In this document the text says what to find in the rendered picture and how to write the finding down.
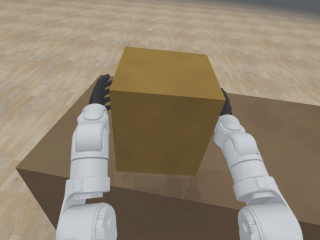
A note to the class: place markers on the pedestal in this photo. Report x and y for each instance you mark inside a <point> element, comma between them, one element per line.
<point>151,206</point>

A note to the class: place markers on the robot left upper arm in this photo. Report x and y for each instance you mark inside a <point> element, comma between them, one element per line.
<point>92,221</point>

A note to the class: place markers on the right robot hand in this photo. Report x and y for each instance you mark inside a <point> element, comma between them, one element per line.
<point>227,109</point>

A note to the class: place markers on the robot right upper arm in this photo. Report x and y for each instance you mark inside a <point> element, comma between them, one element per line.
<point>269,221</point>

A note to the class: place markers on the left robot forearm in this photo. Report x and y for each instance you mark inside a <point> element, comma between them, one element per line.
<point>89,158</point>

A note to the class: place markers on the left robot hand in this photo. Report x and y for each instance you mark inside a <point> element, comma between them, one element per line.
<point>99,92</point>

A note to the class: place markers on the right robot forearm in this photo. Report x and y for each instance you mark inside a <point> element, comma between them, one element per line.
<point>252,183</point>

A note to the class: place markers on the carton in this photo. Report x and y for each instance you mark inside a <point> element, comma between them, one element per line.
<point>164,108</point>

